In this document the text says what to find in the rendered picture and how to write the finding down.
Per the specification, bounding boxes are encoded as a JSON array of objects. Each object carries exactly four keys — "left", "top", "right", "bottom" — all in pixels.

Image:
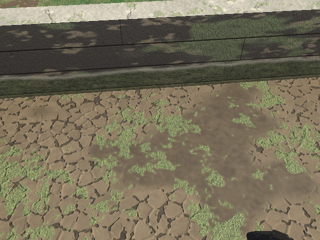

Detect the right robot hand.
[{"left": 246, "top": 229, "right": 294, "bottom": 240}]

